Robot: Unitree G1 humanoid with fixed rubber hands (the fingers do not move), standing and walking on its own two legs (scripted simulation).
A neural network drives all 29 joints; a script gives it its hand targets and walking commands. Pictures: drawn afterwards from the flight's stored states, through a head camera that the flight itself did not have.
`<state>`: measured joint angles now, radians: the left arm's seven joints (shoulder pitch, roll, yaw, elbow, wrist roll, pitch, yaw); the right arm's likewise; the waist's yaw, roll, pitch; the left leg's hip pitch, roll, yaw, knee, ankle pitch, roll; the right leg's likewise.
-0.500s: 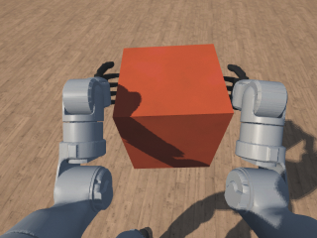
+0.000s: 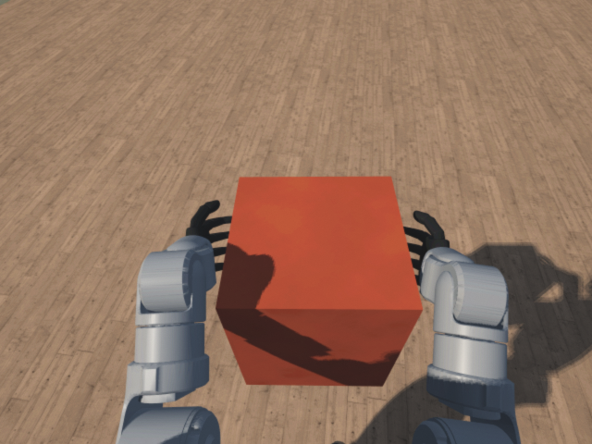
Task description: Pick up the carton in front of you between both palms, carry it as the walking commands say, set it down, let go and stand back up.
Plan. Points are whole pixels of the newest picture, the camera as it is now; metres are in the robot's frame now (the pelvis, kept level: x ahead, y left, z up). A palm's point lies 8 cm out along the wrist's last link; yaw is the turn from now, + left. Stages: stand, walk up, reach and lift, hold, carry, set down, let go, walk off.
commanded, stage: carry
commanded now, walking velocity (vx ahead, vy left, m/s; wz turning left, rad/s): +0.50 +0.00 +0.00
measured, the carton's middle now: (314, 286) +0.33 -0.01 +0.02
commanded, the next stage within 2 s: none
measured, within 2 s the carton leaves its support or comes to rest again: neither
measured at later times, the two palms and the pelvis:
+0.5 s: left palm (211, 128) +0.59 +0.18 +0.10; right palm (381, 134) +0.58 -0.12 +0.10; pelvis +0.32 +0.04 +0.00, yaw -2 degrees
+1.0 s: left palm (256, 52) +0.89 +0.13 +0.10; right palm (384, 59) +0.89 -0.16 +0.09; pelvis +0.62 -0.01 +0.00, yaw +0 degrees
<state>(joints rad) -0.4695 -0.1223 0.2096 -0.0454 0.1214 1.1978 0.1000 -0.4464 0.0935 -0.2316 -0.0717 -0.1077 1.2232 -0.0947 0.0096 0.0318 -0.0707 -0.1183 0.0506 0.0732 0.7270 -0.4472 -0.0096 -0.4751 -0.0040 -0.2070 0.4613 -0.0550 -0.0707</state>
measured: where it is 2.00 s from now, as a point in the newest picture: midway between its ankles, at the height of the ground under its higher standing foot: (304, 224)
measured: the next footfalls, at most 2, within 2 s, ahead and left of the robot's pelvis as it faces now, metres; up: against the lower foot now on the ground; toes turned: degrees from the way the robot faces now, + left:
left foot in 0.44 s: +0.46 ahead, +0.13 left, +0.00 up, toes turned +10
right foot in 0.92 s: +0.74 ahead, -0.11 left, +0.00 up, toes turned -12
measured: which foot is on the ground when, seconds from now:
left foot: up 0.00-0.42, down 0.44-0.96, up 0.98-1.00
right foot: down 0.00-0.46, up 0.48-0.90, down 0.92-1.00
